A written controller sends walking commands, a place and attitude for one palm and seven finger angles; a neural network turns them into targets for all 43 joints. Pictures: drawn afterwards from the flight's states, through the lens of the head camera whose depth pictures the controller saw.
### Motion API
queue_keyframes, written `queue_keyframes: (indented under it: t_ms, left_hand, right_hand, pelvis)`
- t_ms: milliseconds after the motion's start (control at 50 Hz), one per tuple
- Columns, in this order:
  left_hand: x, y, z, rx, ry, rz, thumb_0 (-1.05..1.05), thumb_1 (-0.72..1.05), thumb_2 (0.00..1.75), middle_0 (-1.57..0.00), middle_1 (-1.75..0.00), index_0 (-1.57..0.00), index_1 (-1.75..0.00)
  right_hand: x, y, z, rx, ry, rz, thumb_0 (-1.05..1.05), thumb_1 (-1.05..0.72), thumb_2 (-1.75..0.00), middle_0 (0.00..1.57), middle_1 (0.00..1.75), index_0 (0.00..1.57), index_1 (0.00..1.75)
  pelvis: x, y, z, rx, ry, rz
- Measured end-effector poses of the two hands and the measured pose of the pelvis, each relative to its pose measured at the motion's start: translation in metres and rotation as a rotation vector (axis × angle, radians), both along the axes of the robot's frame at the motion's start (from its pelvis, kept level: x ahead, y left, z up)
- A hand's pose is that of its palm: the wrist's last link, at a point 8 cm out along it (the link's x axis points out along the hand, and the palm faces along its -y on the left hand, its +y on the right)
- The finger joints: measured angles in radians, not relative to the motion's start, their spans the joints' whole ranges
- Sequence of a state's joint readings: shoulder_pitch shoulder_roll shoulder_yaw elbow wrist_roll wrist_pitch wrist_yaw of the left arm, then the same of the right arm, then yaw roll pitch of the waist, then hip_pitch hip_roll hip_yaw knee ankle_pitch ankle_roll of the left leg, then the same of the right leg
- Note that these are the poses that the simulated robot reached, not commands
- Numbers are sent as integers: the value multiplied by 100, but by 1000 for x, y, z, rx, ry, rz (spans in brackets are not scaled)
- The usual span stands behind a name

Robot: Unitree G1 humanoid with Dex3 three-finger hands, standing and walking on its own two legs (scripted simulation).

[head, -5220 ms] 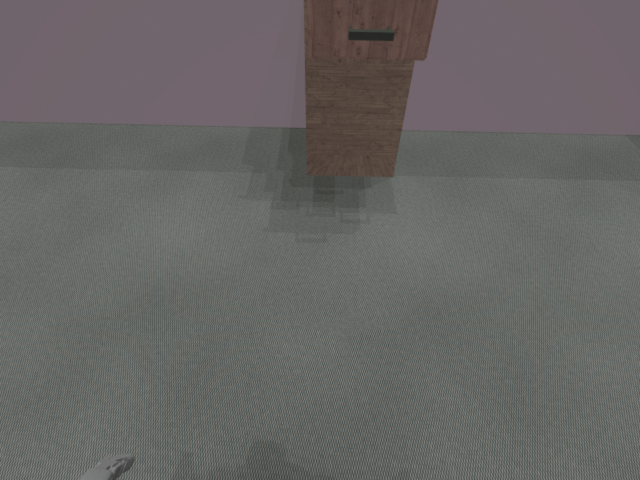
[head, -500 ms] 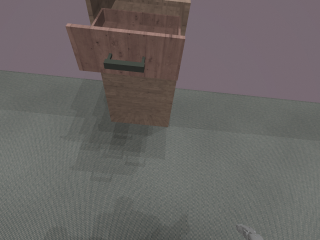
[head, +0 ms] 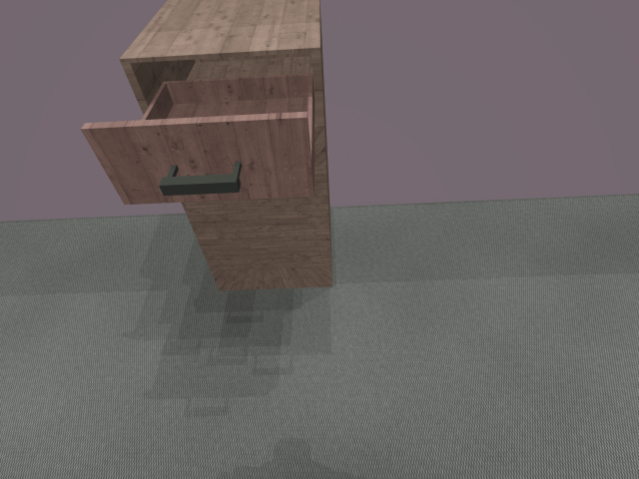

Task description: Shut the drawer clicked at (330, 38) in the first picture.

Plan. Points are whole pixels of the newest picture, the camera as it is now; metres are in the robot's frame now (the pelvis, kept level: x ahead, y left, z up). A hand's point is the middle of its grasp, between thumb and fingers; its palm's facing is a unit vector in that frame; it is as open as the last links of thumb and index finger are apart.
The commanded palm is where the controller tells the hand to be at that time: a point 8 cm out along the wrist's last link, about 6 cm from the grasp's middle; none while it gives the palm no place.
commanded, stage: take the last steps up to it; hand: left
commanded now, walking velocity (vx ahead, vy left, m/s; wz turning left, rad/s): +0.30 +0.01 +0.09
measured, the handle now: (203, 176) +0.61 +0.23 +0.04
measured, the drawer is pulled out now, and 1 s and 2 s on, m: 0.28 0.28 0.28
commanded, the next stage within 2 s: come to a stop and stand still in 0.78 s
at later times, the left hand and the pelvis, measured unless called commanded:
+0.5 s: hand out of the picture +0.01 +0.11 -0.15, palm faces +0.20 -0.97 -0.13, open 7.4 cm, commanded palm none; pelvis +0.14 +0.00 +0.01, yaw +3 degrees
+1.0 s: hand (213, 340) +0.38 +0.21 -0.15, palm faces +0.03 -0.97 -0.23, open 7.4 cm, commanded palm none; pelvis +0.28 +0.02 +0.01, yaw +1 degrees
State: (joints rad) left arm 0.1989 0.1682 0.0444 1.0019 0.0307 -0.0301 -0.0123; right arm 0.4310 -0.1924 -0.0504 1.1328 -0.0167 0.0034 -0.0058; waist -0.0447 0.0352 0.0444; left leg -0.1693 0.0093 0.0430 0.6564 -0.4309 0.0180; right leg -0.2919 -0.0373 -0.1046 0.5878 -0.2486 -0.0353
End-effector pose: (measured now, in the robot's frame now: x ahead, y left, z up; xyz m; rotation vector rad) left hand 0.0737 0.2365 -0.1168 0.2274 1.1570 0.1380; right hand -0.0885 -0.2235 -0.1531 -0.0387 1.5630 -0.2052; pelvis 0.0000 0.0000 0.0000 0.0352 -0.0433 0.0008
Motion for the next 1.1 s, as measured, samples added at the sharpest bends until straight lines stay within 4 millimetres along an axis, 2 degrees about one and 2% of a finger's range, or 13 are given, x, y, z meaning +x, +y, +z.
queue_keyframes:
  t_ms: [80, 180, 280, 440, 580, 620, 680, 720, 840, 920, 980, 1040, 1100]
  left_hand:
    - [-10, -18, 5, -4, 23, 64, 0, 92, 90, -20, -30, -20, -30]
    - [-35, -35, 7, -16, 133, 115, 0, 93, 90, -20, -30, -20, -30]
    - [-58, -57, 3, -66, 234, 176, 0, 92, 90, -20, -30, -20, -30]
    - [-77, -79, -2, -146, 396, 269, 0, 91, 90, -20, -30, -20, -30]
    - [-57, -58, -12, -172, 511, 314, 0, 91, 90, -20, -30, -20, -30]
    - [-41, -43, -20, -172, 527, 305, 0, 91, 90, -20, -30, -20, -30]
    - [4, -16, -25, -141, 478, 264, 0, 91, 90, -20, -30, -20, -30]
    - [45, 3, -26, -115, 407, 230, 1, 91, 90, -20, -30, -20, -30]
    - [176, 38, -18, -53, 151, 135, 0, 91, 90, -20, -30, -20, -30]
    - [246, 38, -8, -37, 29, 85, 0, 91, 90, -20, -30, -20, -30]
    - [285, 28, -3, -25, -22, 47, 0, 91, 90, -20, -30, -20, -30]
    - [309, 12, -5, -12, -50, 16, 0, 91, 90, -20, -30, -20, -30]
    - [316, -4, -5, -14, -27, -9, 0, 91, 90, -20, -30, -20, -30]
  right_hand:
    - [27, -15, 8, 18, -5, 18, 1, -91, -90, 20, 30, 19, 30]
    - [90, -29, 14, 8, -106, 38, 0, -91, -90, 20, 30, 19, 30]
    - [156, -31, 15, 7, -178, 85, 0, -91, -90, 20, 30, 19, 30]
    - [276, -13, 20, -1, -293, 184, 0, -93, -90, 20, 30, 19, 30]
    - [390, 33, 22, -3, -424, 277, 0, -92, -90, 20, 30, 19, 30]
    - [411, 45, 19, -14, -471, 276, 0, -92, -90, 20, 30, 19, 30]
    - [417, 56, 21, -16, -477, 242, 0, -91, -90, 20, 30, 19, 30]
    - [409, 58, 23, -21, -452, 204, 0, -91, -90, 20, 30, 20, 30]
    - [391, 32, 33, -96, -380, 133, -4, -96, -90, 20, 30, 20, 30]
    - [367, 25, 27, -86, -268, 111, -3, -94, -90, 20, 30, 20, 30]
    - [350, 22, 20, -62, -185, 87, -2, -93, -90, 20, 30, 19, 30]
    - [338, 20, 7, -29, -116, 53, -1, -92, -90, 20, 30, 19, 30]
    - [334, 19, 0, -1, -78, 17, 0, -92, -90, 20, 30, 19, 30]
  pelvis:
    - [17, -15, 10, 4, -4, 13]
    - [42, -26, 18, -3, 3, 26]
    - [68, -27, 19, -20, 10, 38]
    - [117, -13, 14, -38, 28, 48]
    - [171, 15, 1, -39, 41, 52]
    - [186, 26, -6, -41, 38, 47]
    - [203, 35, -4, -24, 22, 27]
    - [214, 38, 1, -20, 16, 18]
    - [241, 41, 10, -12, 17, 11]
    - [259, 36, 12, -10, 16, 17]
    - [272, 27, 10, -8, 10, 22]
    - [285, 15, 2, 8, 6, 15]
    - [290, 8, 1, -11, 8, 27]
